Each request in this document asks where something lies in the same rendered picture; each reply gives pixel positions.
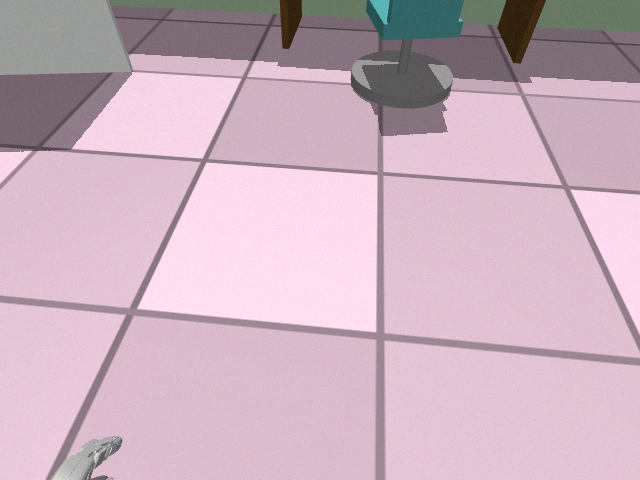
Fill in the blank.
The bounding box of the left robot hand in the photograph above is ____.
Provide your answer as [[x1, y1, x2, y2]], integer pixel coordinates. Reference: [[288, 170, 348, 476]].
[[50, 436, 122, 480]]

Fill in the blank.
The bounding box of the office chair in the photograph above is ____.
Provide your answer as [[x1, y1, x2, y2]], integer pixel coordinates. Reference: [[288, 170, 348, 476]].
[[351, 0, 464, 108]]

